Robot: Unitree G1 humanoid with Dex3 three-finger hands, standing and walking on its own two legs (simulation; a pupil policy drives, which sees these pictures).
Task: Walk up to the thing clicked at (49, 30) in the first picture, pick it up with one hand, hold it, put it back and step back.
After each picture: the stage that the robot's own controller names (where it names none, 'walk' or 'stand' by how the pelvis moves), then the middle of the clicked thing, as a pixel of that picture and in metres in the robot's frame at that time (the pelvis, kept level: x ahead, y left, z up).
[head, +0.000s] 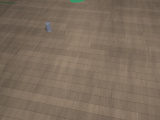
stand; (48, 27) +1.75 +0.48 -0.72
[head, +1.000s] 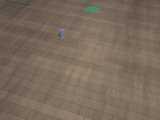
walk; (62, 33) +1.67 +0.23 -0.70
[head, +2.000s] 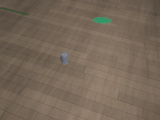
walk; (65, 58) +1.13 +0.17 -0.72
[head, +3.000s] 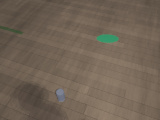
walk; (60, 95) +0.69 +0.21 -0.71
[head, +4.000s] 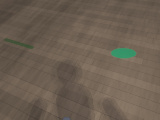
walk; out of the picture +0.45 +0.24 -0.71
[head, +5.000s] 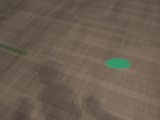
stand; out of the picture +0.41 +0.20 -0.72
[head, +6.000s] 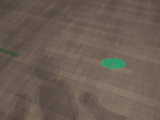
stand; out of the picture +0.36 +0.22 -0.72
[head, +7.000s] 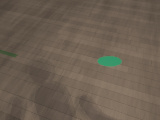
stand; out of the picture +0.39 +0.22 -0.72
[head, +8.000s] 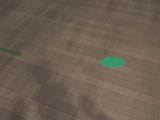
stand; out of the picture +0.40 +0.21 -0.73
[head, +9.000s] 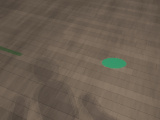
stand; out of the picture +0.39 +0.21 -0.73
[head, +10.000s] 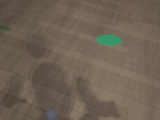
go down; (51, 116) +0.41 +0.22 -0.68
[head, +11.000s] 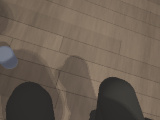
go down; (7, 58) +0.45 +0.29 -0.28
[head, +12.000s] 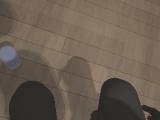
close in; (10, 57) +0.45 +0.29 -0.29
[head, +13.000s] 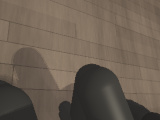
close in; out of the picture +0.42 +0.33 -0.21
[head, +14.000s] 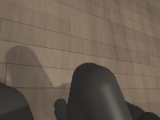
close; out of the picture +0.41 +0.33 -0.22
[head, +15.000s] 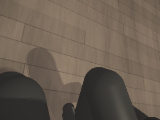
lift; out of the picture +0.37 +0.29 -0.20
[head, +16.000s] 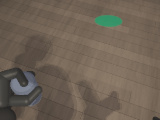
lift; (27, 90) +0.33 +0.20 +0.00
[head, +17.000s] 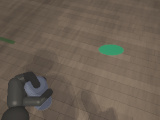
hold; (39, 94) +0.33 +0.17 +0.00
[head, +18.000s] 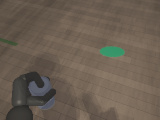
hold; (43, 93) +0.33 +0.17 +0.00
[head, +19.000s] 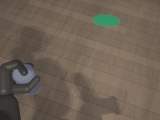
crouch; (27, 80) +0.38 +0.21 -0.06
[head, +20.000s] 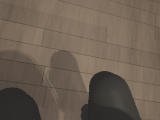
lower; out of the picture +0.47 +0.32 -0.12
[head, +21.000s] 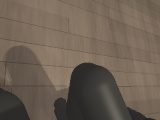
lower; out of the picture +0.41 +0.34 -0.22
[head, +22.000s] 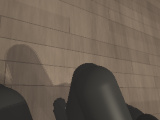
lower; out of the picture +0.41 +0.34 -0.23
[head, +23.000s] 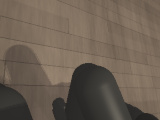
lower; out of the picture +0.41 +0.34 -0.23
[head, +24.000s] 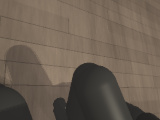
lower; out of the picture +0.41 +0.34 -0.22
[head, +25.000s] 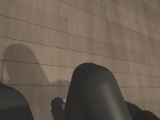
open; out of the picture +0.40 +0.33 -0.23
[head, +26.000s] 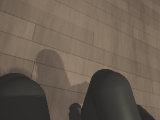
stand; out of the picture +0.41 +0.31 -0.24
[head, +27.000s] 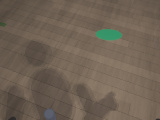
stand; (50, 116) +0.40 +0.22 -0.60
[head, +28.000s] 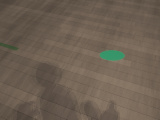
stand; out of the picture +0.40 +0.22 -0.66
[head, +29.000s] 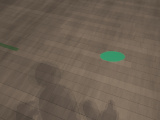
stand; out of the picture +0.39 +0.22 -0.67
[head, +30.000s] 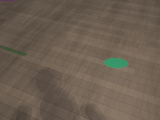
stand; out of the picture +0.42 +0.21 -0.72
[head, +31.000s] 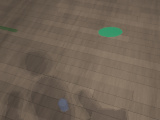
walk; (63, 105) +0.50 +0.21 -0.70
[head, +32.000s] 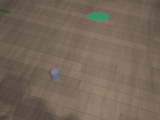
walk; (55, 74) +0.75 +0.22 -0.70
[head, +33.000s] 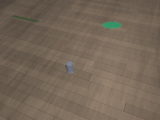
stand; (70, 67) +1.03 +0.22 -0.70
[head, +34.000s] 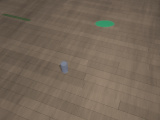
stand; (64, 67) +1.02 +0.23 -0.72
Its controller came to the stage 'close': yes
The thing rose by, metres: 0.71
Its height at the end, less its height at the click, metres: +0.00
